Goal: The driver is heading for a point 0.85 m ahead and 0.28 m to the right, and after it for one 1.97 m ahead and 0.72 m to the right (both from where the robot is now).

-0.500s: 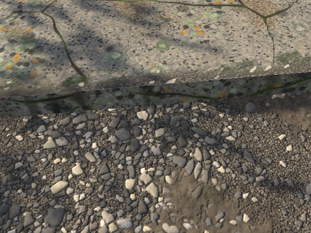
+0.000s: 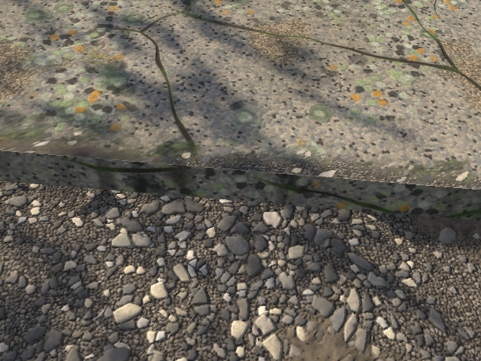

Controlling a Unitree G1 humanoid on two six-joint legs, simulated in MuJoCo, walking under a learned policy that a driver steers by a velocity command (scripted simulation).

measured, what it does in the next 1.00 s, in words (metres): walks ahead: right foot, then left foot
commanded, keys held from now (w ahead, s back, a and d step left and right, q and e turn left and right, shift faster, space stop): w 0.56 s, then w+e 0.44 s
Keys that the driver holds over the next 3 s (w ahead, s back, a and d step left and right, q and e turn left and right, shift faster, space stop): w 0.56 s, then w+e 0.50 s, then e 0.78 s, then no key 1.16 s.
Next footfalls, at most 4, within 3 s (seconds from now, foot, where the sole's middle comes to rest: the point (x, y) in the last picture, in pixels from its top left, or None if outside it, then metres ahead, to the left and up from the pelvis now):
0.38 right None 0.38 -0.13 -0.78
0.84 left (216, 321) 0.61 0.08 -0.78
1.30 right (299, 271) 0.79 -0.17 -0.78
1.84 left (245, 250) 0.86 0.00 -0.78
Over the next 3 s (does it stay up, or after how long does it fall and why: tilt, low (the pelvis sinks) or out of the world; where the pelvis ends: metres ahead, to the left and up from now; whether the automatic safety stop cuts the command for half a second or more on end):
stays up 0.71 -0.10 0.00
